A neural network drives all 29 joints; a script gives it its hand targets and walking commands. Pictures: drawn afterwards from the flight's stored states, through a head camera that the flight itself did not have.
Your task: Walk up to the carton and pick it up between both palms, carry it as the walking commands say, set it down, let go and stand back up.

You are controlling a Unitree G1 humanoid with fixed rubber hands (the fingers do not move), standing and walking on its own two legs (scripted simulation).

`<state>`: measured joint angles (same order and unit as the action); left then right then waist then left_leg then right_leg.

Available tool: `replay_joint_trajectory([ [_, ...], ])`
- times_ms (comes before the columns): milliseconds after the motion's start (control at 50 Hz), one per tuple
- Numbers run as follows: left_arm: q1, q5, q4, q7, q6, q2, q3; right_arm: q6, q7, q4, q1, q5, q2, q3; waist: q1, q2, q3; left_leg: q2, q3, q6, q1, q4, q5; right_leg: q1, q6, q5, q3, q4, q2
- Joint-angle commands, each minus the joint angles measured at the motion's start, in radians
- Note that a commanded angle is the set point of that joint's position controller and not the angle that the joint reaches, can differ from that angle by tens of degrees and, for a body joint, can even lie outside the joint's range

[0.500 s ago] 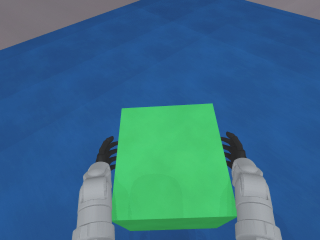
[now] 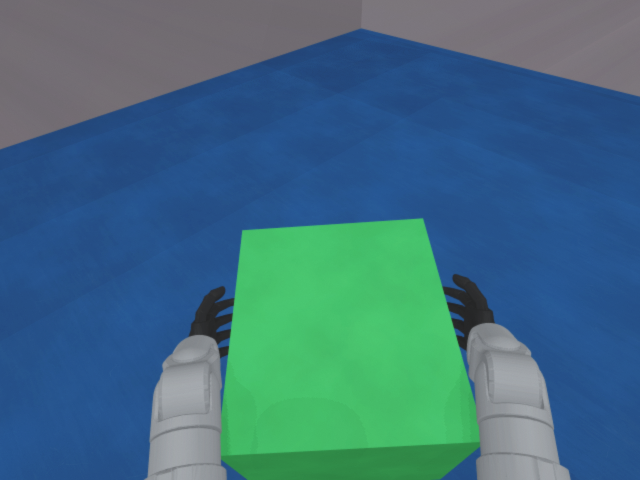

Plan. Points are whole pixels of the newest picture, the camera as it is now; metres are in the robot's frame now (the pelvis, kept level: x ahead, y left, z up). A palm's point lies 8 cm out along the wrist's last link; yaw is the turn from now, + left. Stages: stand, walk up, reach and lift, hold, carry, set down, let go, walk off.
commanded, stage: reach and lift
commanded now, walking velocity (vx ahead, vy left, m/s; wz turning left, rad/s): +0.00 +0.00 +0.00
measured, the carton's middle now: (340, 354) +0.31 +0.00 -0.02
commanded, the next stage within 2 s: hold in 0.72 s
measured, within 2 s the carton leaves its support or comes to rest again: neither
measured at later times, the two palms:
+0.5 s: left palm (206, 350) +0.28 +0.17 +0.04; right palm (479, 341) +0.29 -0.17 +0.04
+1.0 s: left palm (203, 358) +0.27 +0.17 +0.04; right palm (482, 351) +0.27 -0.17 +0.05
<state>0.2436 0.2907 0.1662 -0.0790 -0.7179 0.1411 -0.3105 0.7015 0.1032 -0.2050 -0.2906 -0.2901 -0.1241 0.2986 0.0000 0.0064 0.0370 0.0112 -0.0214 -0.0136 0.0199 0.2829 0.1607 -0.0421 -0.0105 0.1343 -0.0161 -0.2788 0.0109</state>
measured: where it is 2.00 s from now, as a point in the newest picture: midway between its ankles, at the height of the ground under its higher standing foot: outside the picture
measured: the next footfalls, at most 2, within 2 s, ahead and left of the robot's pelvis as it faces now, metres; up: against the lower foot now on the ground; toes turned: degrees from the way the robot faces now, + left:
none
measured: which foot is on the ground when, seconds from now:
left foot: down 0.00-1.00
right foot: down 0.00-1.00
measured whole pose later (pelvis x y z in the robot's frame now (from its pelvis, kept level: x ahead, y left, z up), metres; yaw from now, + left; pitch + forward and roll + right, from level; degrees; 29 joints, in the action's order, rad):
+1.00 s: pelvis +0.00 +0.00 +0.00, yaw +0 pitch -6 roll +0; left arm 0.16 0.27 0.08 -0.08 -0.73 0.13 -0.25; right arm 0.72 0.08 -0.08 -0.18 -0.26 -0.14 0.25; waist -0.01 0.00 0.06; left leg 0.01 -0.03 -0.01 0.01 0.27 0.15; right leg -0.03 -0.01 0.12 -0.01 -0.25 0.01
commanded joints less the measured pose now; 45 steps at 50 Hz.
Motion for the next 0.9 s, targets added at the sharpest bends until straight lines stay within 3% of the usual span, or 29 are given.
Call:
replay_joint_trajectory([
  [0,0.504,-0.223,-0.019,-0.193,0.021,0.763,0.569,-0.008,0.209,0.001,-0.445,0.228,-0.776,-0.547,-0.006,0.002,-0.194,-0.107,-0.025,0.008,0.019,-0.047,-0.088,0.078,0.027,-0.105,-0.029,0.025,-0.106],
  [400,0.391,-0.231,-0.113,-0.179,0.031,0.711,0.622,-0.009,0.17,0.111,-0.335,0.242,-0.741,-0.608,-0.011,-0.002,-0.228,-0.113,-0.029,0.008,-0.008,-0.042,-0.204,0.115,0.013,-0.207,-0.027,0.03,-0.113],
  [880,0.353,-0.237,-0.148,-0.177,0.021,0.671,0.632,0.008,0.153,0.148,-0.291,0.246,-0.724,-0.624,-0.012,0.001,-0.182,-0.111,-0.021,0.018,0.021,-0.058,-0.111,0.11,0.013,-0.123,-0.019,0.043,-0.114],
])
